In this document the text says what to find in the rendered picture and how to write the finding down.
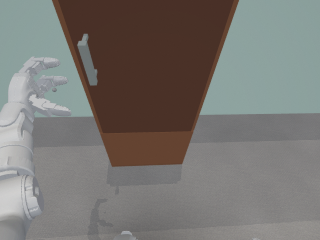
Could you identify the cupboard door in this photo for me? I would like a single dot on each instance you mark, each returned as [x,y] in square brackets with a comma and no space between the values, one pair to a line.
[153,58]

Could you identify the left robot hand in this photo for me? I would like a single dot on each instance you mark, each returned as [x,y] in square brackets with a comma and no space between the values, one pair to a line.
[22,87]

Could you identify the left robot forearm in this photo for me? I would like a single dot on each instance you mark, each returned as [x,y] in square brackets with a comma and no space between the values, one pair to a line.
[16,141]

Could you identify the handle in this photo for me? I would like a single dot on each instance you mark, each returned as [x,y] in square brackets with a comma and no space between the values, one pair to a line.
[87,60]

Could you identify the left robot shin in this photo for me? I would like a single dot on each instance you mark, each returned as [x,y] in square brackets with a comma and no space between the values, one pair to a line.
[126,232]

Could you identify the left robot upper arm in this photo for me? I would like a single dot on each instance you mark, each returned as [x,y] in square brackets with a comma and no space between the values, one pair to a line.
[21,200]

